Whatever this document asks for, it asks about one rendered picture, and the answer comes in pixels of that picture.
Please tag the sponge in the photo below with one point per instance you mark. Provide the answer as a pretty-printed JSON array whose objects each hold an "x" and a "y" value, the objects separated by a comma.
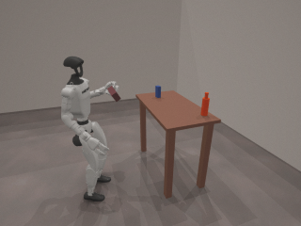
[{"x": 113, "y": 93}]

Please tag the right robot upper arm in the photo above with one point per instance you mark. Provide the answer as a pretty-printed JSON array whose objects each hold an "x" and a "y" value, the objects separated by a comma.
[{"x": 67, "y": 94}]

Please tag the humanoid robot torso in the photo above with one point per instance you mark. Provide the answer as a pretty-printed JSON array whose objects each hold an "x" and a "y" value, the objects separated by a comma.
[{"x": 80, "y": 105}]

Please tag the table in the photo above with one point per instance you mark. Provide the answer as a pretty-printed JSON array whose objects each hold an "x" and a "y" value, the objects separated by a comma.
[{"x": 174, "y": 113}]

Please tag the right robot hand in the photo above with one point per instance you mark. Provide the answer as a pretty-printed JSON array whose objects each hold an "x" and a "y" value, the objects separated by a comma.
[{"x": 93, "y": 143}]

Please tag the left robot hand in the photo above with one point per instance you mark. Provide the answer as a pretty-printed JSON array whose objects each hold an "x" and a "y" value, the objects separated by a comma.
[{"x": 109, "y": 84}]

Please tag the robot right forearm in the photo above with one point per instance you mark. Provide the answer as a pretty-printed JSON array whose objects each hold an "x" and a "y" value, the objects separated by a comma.
[{"x": 79, "y": 131}]

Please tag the humanoid robot head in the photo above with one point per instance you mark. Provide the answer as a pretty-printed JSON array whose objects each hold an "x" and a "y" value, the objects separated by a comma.
[{"x": 74, "y": 62}]

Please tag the robot left forearm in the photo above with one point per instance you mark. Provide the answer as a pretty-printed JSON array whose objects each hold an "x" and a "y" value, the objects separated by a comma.
[{"x": 97, "y": 92}]

